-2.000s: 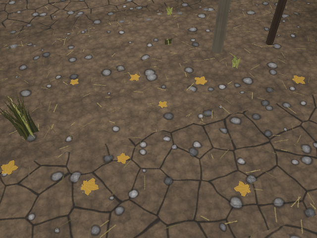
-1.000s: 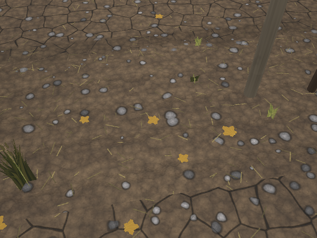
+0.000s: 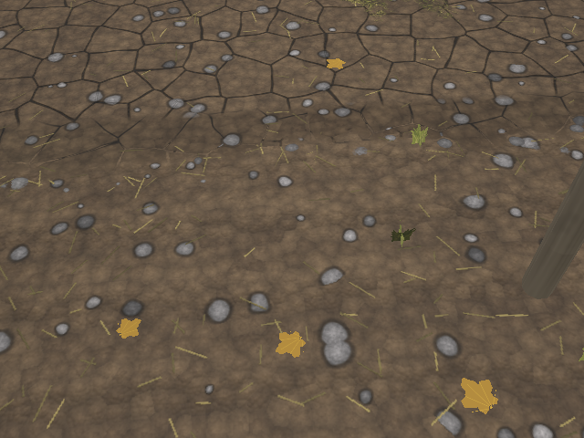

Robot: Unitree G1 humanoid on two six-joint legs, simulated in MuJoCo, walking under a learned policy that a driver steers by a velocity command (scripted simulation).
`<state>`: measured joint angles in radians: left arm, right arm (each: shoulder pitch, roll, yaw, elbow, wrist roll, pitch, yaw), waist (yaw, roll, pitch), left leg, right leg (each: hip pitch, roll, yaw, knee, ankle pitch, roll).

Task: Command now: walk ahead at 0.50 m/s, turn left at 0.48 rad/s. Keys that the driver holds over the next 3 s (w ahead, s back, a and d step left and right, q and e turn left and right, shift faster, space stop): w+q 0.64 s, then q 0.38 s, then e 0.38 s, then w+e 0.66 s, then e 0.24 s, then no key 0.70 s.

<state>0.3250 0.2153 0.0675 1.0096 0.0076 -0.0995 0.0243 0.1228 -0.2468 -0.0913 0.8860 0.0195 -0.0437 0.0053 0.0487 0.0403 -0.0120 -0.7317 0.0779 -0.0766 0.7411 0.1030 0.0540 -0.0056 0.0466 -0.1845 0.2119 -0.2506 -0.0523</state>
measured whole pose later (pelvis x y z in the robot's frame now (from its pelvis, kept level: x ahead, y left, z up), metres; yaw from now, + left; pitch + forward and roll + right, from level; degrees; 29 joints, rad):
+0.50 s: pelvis +0.28 +0.06 +0.00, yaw +17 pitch +3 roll +0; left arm -0.02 0.26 0.07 0.80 0.00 -0.11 0.01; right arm 0.32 -0.24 -0.08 0.84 0.02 -0.05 -0.01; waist -0.07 -0.02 0.03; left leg -0.15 -0.12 -0.13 0.34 -0.22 0.09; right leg -0.65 -0.08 0.10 0.64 -0.01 0.04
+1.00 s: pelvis +0.49 +0.08 +0.00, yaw +35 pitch +2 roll -1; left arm 0.15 0.27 0.07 0.85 0.00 -0.04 0.02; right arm 0.14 -0.30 -0.09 0.64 0.02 0.03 0.00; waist 0.04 0.03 0.08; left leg -0.62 0.07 -0.02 0.82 -0.17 -0.03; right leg -0.18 -0.02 -0.17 0.34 -0.19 -0.03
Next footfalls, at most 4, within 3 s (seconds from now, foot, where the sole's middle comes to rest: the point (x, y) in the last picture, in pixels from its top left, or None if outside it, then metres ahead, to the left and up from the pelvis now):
0.18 left None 0.26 0.13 -0.78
0.64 right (322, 405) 0.58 0.01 -0.78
1.12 left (204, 424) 0.52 0.27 -0.78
1.54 right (308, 399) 0.59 0.04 -0.78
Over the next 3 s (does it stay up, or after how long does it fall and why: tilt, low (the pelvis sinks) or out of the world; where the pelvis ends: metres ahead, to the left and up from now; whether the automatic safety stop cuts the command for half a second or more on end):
stays up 0.96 0.24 -0.01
